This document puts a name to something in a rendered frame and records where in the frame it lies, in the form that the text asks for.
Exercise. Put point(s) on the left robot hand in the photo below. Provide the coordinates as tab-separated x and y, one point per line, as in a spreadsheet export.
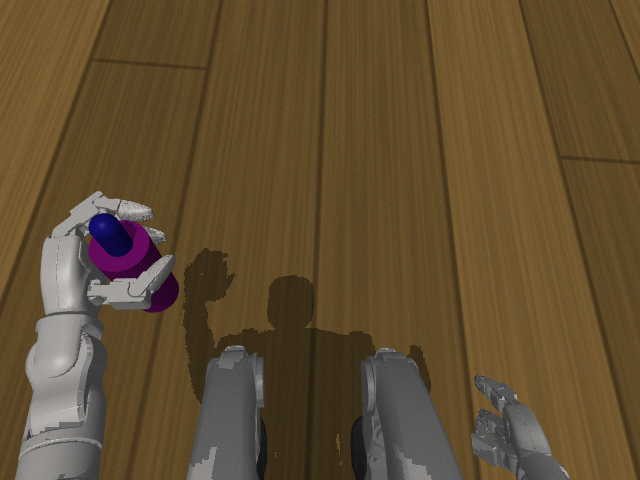
71	282

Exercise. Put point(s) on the right robot foot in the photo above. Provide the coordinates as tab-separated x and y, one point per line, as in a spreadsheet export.
358	452

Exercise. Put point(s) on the right robot arm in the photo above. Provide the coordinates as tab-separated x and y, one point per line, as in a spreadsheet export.
540	467

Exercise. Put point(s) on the right robot hand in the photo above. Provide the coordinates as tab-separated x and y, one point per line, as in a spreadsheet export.
517	435

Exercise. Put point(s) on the left robot arm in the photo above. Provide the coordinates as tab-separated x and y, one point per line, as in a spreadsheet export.
64	433

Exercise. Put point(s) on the bottle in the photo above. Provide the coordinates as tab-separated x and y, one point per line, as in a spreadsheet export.
123	249

